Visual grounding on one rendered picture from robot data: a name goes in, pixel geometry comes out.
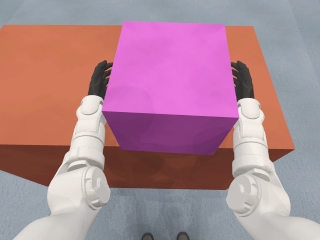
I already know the left robot forearm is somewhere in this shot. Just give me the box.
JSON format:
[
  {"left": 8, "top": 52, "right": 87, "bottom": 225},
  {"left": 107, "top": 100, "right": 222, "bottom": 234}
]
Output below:
[{"left": 47, "top": 95, "right": 106, "bottom": 210}]

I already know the robot right upper arm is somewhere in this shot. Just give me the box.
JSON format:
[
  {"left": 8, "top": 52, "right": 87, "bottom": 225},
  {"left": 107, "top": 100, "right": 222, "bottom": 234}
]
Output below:
[{"left": 226, "top": 174, "right": 320, "bottom": 240}]

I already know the robot left upper arm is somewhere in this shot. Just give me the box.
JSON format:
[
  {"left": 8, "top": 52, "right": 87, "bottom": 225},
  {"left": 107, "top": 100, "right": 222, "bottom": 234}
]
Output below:
[{"left": 13, "top": 166, "right": 111, "bottom": 240}]

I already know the left robot hand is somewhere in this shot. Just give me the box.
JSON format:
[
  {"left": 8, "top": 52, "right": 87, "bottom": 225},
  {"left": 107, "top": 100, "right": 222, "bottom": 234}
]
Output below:
[{"left": 87, "top": 60, "right": 113, "bottom": 101}]

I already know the right robot hand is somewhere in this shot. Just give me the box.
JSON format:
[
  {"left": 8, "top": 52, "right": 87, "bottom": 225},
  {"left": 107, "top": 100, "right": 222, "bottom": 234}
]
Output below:
[{"left": 230, "top": 60, "right": 255, "bottom": 102}]

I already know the carton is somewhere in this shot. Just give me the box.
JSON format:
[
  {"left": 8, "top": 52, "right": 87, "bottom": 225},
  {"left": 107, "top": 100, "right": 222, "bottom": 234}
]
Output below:
[{"left": 101, "top": 21, "right": 240, "bottom": 155}]

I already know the right robot forearm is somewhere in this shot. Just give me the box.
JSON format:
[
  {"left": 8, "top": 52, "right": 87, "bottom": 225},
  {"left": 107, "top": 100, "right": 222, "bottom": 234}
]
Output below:
[{"left": 232, "top": 98, "right": 285, "bottom": 191}]

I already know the pedestal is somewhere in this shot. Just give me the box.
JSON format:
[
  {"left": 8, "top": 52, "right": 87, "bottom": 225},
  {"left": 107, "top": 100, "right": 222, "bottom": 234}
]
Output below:
[{"left": 0, "top": 24, "right": 295, "bottom": 190}]

